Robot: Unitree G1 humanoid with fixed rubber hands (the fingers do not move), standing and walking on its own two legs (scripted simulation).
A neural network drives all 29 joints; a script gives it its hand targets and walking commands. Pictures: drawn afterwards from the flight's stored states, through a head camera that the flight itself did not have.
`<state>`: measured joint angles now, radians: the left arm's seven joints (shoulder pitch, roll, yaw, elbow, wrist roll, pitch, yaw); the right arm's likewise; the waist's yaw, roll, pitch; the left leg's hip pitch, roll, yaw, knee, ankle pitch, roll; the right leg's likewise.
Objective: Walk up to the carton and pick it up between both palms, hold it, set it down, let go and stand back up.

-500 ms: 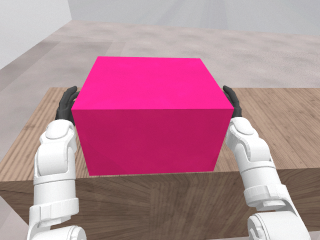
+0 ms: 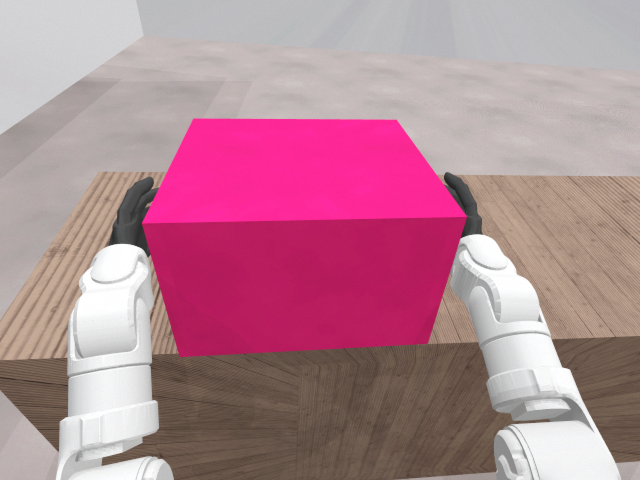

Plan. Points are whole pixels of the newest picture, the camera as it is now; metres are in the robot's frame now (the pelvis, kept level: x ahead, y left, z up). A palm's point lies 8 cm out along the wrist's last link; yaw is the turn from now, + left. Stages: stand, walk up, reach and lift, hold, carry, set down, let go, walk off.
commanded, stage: hold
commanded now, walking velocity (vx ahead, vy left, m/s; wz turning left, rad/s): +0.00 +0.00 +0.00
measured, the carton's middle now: (302, 223) +0.41 +0.01 +0.15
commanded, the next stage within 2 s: set down in 1.40 s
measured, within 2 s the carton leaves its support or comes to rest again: neither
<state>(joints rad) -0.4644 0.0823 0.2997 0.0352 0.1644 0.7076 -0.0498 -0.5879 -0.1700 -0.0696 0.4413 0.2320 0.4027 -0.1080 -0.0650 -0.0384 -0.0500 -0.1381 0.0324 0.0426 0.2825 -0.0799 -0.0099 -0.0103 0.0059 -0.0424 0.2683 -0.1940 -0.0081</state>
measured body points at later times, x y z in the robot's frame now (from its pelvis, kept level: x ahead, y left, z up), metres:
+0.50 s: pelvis +0.00 -0.01 +0.00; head -0.04 +0.01 +0.45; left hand +0.36 +0.20 +0.18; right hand +0.37 -0.19 +0.18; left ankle +0.05 +0.12 -0.75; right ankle -0.03 -0.11 -0.75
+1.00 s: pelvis +0.00 +0.00 +0.00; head -0.04 +0.02 +0.45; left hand +0.36 +0.20 +0.17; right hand +0.37 -0.19 +0.18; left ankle +0.05 +0.12 -0.75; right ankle -0.03 -0.11 -0.75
